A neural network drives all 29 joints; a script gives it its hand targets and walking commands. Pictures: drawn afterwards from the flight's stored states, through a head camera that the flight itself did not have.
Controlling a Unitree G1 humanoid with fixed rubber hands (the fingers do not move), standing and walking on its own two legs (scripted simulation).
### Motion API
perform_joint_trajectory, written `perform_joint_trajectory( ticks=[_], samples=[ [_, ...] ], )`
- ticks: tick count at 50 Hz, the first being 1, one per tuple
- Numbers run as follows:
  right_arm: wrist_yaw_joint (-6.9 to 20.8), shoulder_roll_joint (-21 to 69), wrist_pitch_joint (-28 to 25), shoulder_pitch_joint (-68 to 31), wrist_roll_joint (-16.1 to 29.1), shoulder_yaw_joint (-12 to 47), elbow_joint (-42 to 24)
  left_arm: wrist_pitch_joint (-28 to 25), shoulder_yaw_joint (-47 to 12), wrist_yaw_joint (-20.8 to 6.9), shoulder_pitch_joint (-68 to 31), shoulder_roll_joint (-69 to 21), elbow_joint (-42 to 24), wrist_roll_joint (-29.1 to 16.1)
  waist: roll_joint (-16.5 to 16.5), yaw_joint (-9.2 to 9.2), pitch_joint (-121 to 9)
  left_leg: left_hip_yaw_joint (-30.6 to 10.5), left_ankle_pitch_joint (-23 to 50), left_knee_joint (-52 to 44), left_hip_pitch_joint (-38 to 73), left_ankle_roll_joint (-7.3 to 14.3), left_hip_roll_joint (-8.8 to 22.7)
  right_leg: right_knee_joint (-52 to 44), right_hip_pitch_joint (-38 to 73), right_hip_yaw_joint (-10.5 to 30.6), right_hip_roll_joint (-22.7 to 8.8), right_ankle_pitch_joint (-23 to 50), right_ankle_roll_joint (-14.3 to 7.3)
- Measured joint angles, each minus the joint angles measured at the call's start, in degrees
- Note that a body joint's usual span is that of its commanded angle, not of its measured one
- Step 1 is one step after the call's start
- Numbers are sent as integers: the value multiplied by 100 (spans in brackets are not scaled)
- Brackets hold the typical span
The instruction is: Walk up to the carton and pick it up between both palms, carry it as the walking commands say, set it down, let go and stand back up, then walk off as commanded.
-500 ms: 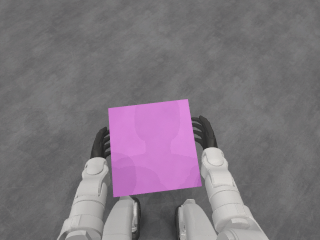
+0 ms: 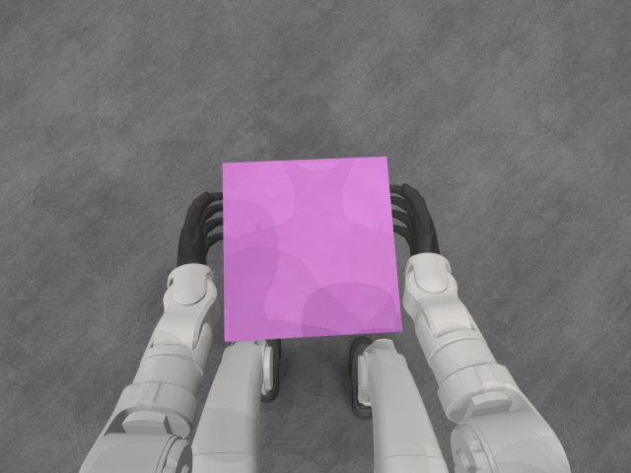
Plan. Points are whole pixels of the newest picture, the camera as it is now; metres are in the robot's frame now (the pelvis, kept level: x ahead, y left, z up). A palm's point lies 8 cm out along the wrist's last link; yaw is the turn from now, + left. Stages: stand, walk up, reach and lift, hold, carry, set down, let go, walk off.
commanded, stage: set down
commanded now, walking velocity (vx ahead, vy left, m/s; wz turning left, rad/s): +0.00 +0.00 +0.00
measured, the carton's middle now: (309, 258) +0.36 +0.02 -0.21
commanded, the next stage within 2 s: none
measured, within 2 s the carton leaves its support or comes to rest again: neither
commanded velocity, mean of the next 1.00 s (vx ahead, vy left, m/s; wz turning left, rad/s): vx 0.00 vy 0.00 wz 0.00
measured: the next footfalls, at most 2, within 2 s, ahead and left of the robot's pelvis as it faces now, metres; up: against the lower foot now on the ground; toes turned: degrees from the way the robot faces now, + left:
none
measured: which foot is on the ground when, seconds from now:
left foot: down 0.00-1.00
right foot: down 0.00-1.00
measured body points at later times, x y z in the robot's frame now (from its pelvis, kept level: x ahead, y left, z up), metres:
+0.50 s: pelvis -0.03 +0.01 -0.07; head +0.27 +0.02 +0.26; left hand +0.39 +0.19 -0.23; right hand +0.41 -0.11 -0.23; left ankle +0.08 +0.12 -0.65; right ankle +0.05 -0.13 -0.65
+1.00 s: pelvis -0.04 +0.01 -0.14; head +0.29 +0.02 +0.16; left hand +0.42 +0.19 -0.31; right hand +0.45 -0.10 -0.31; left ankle +0.08 +0.12 -0.65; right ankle +0.05 -0.13 -0.65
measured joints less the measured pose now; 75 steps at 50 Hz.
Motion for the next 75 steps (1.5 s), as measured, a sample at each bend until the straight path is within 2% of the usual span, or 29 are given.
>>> perform_joint_trajectory(
  ticks=[9, 16, 31, 48, 60, 67, 73, 75],
  samples=[
    [-114, -6, -32, -290, 1, 74, -117, -49, 1, -11, -174, 161, -75, -166, -1, 53, 0, -63, -68, 460, -878, 0, -25, 484, -893, 43, 29, -73, 2],
    [-179, -116, 248, -577, 74, 51, -264, 105, -36, -25, -615, 274, -94, -374, -1, 52, -4, -100, -144, 992, -1523, 0, -28, 1007, -1516, 44, 37, -164, 25],
    [-187, -298, 520, -1596, 236, -128, 193, 401, -36, 41, -1687, 551, 486, -502, -1, 52, -4, -167, -427, 2183, -2580, 11, -36, 2155, -2499, 38, 52, -473, 41],
    [-169, -506, 675, -2311, 437, -180, 389, 544, -61, 8, -2429, 744, 707, -725, -1, 53, 56, -252, -622, 3085, -3649, 18, -60, 3048, -3510, 40, 97, -712, 103],
    [-167, -685, 871, -3251, 556, -364, 437, 744, -61, -14, -3365, 1068, 782, -784, -1, 53, 1177, -286, -720, 3739, -3792, 18, -77, 3741, -3641, 62, 135, -859, 111],
    [-251, -1017, 994, -4190, 846, -311, 200, 1007, -70, 23, -4319, 1440, 437, -1071, 11, 52, 2797, -372, -723, 4201, -3540, 18, -105, 4192, -3335, 12, 151, -905, 131],
    [-261, -1040, 1380, -4281, 981, -300, 380, 1343, -97, 0, -4412, 1448, 683, -1121, 12, 53, 2722, -389, -759, 4604, -3841, 18, -114, 4588, -3603, 22, 170, -963, 176],
    [-216, -1041, 1402, -4417, 982, -356, 631, 1392, -97, 0, -4517, 1454, 876, -1123, 12, 53, 2710, -389, -765, 4694, -3852, 18, -123, 4687, -3611, 29, 171, -981, 176]
  ],
)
